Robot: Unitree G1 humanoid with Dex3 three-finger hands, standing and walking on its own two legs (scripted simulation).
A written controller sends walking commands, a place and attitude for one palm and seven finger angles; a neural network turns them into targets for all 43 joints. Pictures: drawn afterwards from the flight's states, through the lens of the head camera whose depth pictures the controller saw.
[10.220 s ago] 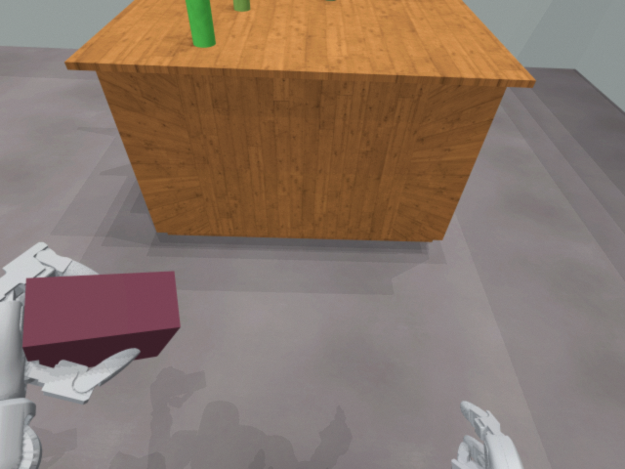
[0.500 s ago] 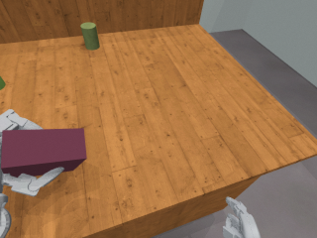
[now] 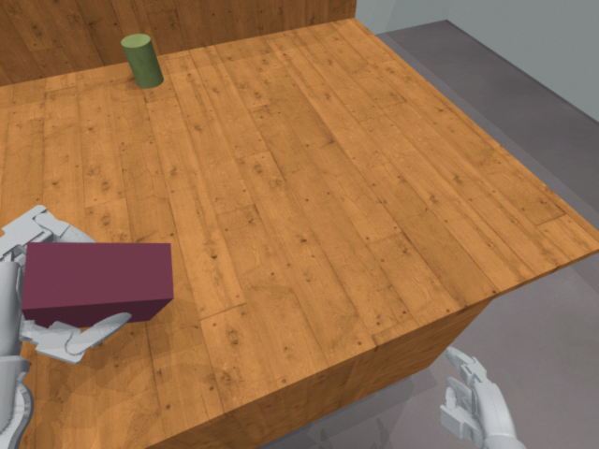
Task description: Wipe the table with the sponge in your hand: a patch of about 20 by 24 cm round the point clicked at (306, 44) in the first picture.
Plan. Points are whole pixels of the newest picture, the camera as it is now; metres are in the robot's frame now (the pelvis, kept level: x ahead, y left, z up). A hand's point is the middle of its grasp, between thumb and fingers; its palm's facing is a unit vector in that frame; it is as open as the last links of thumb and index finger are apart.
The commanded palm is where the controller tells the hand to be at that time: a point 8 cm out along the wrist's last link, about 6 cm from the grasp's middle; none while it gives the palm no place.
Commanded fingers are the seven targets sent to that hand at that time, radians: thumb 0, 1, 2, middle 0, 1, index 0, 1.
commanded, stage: look again from close up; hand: left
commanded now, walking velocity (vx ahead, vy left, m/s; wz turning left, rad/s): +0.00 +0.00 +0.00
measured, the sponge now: (119, 287) +0.25 +0.21 +0.14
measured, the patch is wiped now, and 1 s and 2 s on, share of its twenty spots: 0.00 0.00 0.00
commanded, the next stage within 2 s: shuffle to correct the standing spot in 0.08 s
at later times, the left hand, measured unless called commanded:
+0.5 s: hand (69, 317) +0.21 +0.24 +0.14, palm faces +0.34 -0.83 -0.44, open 9.8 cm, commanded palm +0.14 +0.28 +0.18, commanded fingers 0.00 0.10 1.30 -1.20 -1.60 -1.20 -1.60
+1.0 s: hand (101, 413) +0.13 +0.17 +0.16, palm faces +0.30 -0.83 -0.48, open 9.8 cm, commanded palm +0.07 +0.21 +0.18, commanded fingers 0.00 0.10 1.30 -1.20 -1.60 -1.20 -1.60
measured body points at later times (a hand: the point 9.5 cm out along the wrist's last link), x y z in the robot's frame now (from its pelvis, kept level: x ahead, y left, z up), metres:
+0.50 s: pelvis -0.02 -0.01 -0.01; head +0.05 +0.02 +0.44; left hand +0.19 +0.28 +0.17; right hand +0.19 -0.21 -0.08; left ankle +0.03 +0.12 -0.74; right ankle +0.03 -0.14 -0.74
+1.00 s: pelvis -0.10 -0.06 -0.02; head -0.03 -0.04 +0.43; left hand +0.11 +0.21 +0.18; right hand +0.08 -0.28 -0.10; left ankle -0.01 +0.09 -0.73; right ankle -0.09 -0.20 -0.74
